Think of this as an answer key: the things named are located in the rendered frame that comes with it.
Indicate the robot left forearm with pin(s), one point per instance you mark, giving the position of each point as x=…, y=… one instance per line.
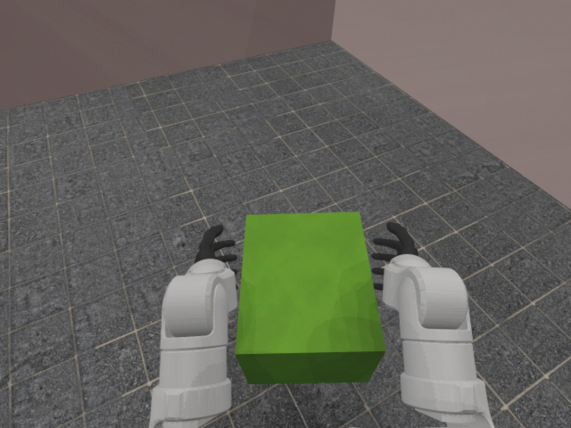
x=193, y=386

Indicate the robot left hand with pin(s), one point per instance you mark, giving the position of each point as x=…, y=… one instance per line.
x=207, y=247

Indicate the robot right forearm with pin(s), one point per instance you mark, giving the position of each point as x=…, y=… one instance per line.
x=439, y=378

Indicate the robot right hand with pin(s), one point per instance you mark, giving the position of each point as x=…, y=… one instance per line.
x=404, y=246

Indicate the carton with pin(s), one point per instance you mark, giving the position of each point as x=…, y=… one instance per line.
x=307, y=309

